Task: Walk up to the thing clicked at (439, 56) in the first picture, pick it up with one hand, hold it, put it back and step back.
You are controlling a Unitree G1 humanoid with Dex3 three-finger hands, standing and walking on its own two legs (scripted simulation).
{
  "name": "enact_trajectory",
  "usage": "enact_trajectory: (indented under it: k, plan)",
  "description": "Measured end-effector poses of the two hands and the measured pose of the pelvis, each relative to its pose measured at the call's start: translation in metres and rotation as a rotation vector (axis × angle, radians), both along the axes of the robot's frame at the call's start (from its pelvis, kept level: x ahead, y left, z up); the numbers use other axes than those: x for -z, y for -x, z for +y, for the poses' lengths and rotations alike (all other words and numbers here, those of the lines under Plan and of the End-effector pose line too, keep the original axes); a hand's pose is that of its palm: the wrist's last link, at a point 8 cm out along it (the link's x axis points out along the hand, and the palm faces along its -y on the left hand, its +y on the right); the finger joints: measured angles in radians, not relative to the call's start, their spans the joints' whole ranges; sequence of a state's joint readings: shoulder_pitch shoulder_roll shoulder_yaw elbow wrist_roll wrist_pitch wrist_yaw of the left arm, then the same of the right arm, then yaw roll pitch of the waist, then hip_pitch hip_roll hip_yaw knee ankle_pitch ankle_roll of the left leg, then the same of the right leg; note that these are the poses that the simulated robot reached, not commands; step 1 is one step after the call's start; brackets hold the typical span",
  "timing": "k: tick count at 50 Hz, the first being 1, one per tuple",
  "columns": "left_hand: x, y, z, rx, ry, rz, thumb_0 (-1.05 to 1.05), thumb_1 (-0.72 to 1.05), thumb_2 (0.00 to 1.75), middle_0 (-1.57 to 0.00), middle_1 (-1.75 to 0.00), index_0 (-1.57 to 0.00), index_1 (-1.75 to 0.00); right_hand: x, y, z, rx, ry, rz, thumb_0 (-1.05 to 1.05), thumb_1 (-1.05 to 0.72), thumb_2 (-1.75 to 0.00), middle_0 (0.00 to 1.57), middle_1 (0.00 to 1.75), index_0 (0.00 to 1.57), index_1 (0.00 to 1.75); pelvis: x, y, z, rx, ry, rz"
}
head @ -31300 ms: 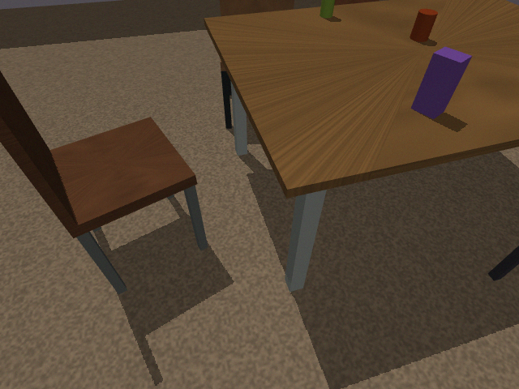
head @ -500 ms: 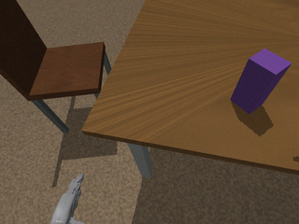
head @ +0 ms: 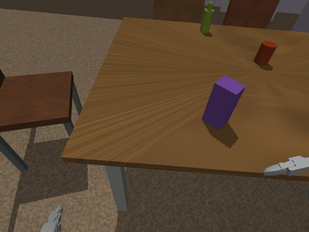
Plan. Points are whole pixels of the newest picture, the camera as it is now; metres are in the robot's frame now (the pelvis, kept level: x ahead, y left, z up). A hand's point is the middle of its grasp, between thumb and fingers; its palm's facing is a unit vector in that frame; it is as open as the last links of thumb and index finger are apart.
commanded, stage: sink last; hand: right
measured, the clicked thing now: (221, 104) +0.52 -0.22 +0.04
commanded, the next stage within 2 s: home in 0.60 s
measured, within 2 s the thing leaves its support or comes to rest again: neither
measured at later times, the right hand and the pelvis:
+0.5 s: hand out of the picture +0.13 -0.21 +0.19, palm faces +0.41 +0.82 -0.41, open 17.4 cm; pelvis -0.04 +0.03 +0.01, yaw -2 degrees
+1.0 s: hand (289, 223) +0.15 -0.24 +0.09, palm faces +0.34 +0.87 -0.36, open 17.6 cm; pelvis -0.03 +0.01 +0.01, yaw -1 degrees
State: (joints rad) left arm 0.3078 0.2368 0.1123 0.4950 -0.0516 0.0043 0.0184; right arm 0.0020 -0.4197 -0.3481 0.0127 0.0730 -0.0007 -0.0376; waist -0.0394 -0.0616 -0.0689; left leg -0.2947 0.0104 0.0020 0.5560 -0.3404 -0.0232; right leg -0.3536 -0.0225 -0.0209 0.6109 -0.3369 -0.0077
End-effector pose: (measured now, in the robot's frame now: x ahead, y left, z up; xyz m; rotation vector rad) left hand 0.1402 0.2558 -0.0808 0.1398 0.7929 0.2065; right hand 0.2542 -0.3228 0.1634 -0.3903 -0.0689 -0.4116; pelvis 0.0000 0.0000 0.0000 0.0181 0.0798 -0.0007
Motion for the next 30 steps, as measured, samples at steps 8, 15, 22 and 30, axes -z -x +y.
enact_trajectory:
  k: [8, 15, 22, 30]
  plan:
    - [-0.012, -0.007, 0.002, 0.043, -0.017, -0.073, -0.01, -0.48, 0.04, -0.06, -0.07, -0.07, -0.06, -0.029, 0.068, 0.026, 0.008, 0.063, -0.135, -0.01, 0.53, -0.05, 0.07, 0.05, 0.06, 0.05, -0.002, 0.013, 0.013, 0.025, 0.020, -0.067]
    - [-0.030, 0.000, 0.008, 0.038, 0.004, -0.180, -0.01, -0.47, 0.03, -0.06, -0.07, -0.08, -0.06, -0.040, 0.119, 0.058, -0.069, 0.094, -0.190, -0.01, 0.54, -0.05, 0.07, 0.06, 0.06, 0.05, -0.005, 0.022, 0.022, 0.029, 0.029, -0.110]
    - [-0.011, 0.027, 0.021, 0.017, 0.000, -0.097, -0.01, -0.47, 0.04, -0.06, -0.08, -0.07, -0.06, -0.043, 0.158, 0.069, -0.071, 0.138, -0.182, -0.01, 0.53, -0.05, 0.07, 0.06, 0.06, 0.05, -0.005, 0.037, 0.027, 0.038, 0.030, -0.138]
    - [-0.014, 0.032, 0.026, 0.019, -0.033, -0.117, -0.02, -0.47, 0.04, -0.06, -0.08, -0.07, -0.07, -0.031, 0.163, 0.069, -0.085, 0.146, -0.163, -0.01, 0.51, -0.05, 0.07, 0.06, 0.06, 0.05, -0.007, 0.048, 0.030, 0.035, 0.031, -0.146]
